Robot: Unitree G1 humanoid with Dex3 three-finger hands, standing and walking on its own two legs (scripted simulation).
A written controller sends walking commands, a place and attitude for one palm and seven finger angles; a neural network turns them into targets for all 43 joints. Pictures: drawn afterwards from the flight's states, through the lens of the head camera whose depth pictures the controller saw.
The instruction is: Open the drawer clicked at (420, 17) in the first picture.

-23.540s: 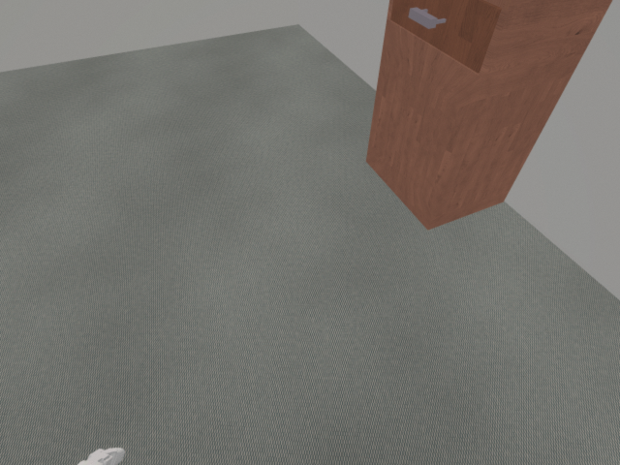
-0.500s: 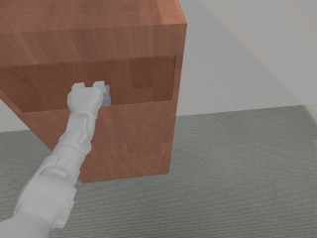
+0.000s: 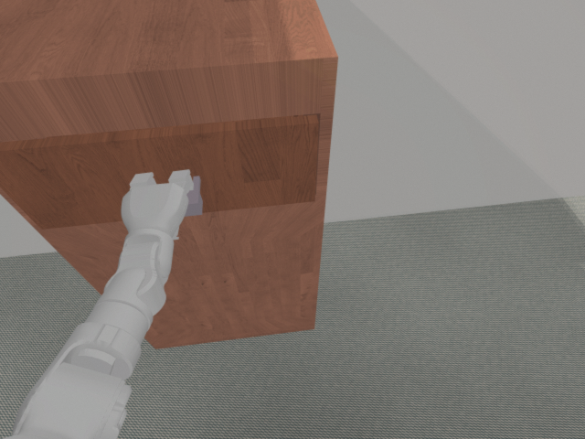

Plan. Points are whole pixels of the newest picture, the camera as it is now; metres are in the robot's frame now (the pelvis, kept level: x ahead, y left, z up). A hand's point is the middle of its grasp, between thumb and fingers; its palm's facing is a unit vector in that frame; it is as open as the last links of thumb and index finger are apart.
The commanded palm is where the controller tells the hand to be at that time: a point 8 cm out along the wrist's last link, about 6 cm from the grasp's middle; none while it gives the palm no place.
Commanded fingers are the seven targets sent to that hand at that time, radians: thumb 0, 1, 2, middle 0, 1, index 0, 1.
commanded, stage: pull the drawer open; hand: left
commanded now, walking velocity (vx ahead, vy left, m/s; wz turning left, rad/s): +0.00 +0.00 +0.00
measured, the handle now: (165, 195) +0.48 +0.20 +0.05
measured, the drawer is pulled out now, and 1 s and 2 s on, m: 0.02 0.15 0.26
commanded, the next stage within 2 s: none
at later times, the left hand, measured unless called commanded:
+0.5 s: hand (165, 262) +0.36 +0.18 +0.03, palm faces +0.00 -0.06 -1.00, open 6.1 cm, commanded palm +0.32 +0.17 +0.09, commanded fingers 0.00 0.90 0.90 -0.40 -1.35 -0.40 -1.35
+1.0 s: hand (160, 307) +0.29 +0.18 +0.03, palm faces +0.01 -0.09 -1.00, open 6.0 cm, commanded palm +0.25 +0.17 +0.09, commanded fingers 0.00 0.90 0.90 -0.40 -1.35 -0.40 -1.35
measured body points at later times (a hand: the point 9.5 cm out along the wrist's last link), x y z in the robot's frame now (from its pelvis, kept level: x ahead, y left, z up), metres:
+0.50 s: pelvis +0.00 -0.01 +0.00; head +0.03 -0.03 +0.45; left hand +0.36 +0.18 +0.09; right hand +0.16 -0.25 -0.12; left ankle -0.01 +0.07 -0.71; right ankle -0.05 -0.09 -0.71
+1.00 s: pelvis +0.00 -0.02 +0.00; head +0.01 -0.05 +0.45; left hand +0.29 +0.18 +0.09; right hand +0.18 -0.25 -0.11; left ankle -0.01 +0.07 -0.71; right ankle -0.05 -0.09 -0.71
